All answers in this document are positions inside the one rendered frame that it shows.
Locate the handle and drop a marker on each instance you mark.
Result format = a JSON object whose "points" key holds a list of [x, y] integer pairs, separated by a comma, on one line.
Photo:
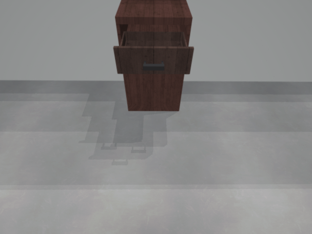
{"points": [[153, 67]]}

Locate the drawer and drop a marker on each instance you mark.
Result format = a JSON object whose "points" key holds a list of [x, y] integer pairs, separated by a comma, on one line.
{"points": [[153, 47]]}

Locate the cabinet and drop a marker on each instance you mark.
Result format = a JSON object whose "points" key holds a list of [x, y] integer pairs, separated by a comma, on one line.
{"points": [[153, 92]]}

